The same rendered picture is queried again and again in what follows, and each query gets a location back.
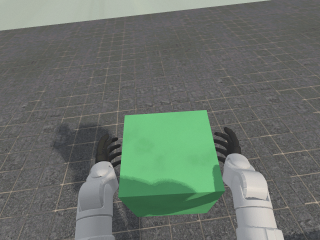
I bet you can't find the left robot forearm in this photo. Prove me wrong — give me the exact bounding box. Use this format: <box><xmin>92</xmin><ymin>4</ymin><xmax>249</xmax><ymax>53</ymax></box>
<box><xmin>74</xmin><ymin>161</ymin><xmax>119</xmax><ymax>240</ymax></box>

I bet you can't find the right robot forearm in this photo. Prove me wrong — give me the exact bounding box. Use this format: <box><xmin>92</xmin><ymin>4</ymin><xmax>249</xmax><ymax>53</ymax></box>
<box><xmin>222</xmin><ymin>153</ymin><xmax>284</xmax><ymax>240</ymax></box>

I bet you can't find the robot left hand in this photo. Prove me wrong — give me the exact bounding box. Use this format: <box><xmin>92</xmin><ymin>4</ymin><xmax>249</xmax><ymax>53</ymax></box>
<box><xmin>95</xmin><ymin>133</ymin><xmax>122</xmax><ymax>168</ymax></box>

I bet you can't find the carton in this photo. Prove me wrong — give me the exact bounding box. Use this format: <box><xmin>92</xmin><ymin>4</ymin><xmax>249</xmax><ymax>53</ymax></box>
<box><xmin>118</xmin><ymin>110</ymin><xmax>225</xmax><ymax>217</ymax></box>

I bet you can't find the robot right hand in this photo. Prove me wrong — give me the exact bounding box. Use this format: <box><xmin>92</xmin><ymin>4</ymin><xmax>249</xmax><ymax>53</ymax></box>
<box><xmin>213</xmin><ymin>127</ymin><xmax>242</xmax><ymax>164</ymax></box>

